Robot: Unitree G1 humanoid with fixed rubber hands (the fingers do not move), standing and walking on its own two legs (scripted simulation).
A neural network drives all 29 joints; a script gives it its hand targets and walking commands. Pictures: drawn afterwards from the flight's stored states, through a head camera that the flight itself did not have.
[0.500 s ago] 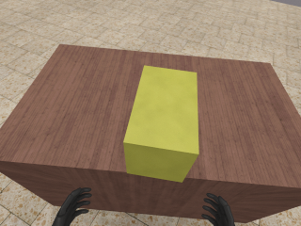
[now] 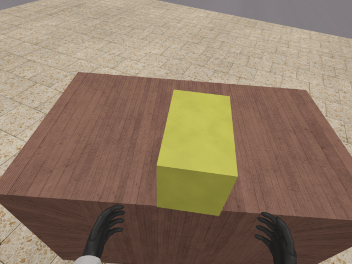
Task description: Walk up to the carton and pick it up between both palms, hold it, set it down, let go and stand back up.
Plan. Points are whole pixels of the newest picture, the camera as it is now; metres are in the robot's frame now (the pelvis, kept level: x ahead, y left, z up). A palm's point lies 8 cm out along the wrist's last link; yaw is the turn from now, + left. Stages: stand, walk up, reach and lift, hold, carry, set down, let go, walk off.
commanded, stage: reach and lift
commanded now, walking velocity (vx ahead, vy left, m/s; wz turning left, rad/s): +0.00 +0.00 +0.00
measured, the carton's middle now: (195, 148) +0.44 +0.00 -0.01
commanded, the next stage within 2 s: none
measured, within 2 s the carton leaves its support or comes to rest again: neither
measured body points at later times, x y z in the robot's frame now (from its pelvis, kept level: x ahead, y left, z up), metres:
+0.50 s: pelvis +0.00 -0.02 +0.00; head +0.00 +0.00 +0.45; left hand +0.24 +0.21 -0.01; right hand +0.25 -0.18 +0.00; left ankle -0.01 +0.08 -0.74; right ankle +0.02 -0.13 -0.74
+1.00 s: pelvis +0.01 -0.01 +0.00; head +0.04 +0.01 +0.45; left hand +0.35 +0.20 +0.07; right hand +0.33 -0.18 +0.06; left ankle -0.01 +0.08 -0.74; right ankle +0.02 -0.13 -0.74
